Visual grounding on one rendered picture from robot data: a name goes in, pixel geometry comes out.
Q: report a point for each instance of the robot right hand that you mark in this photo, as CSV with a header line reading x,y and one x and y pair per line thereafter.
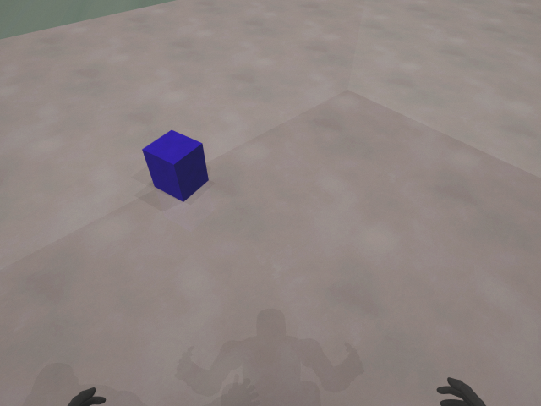
x,y
461,390

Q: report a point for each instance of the carton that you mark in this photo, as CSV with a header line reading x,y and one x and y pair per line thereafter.
x,y
176,164

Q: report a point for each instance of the robot left hand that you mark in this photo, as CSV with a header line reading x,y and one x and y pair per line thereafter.
x,y
85,398

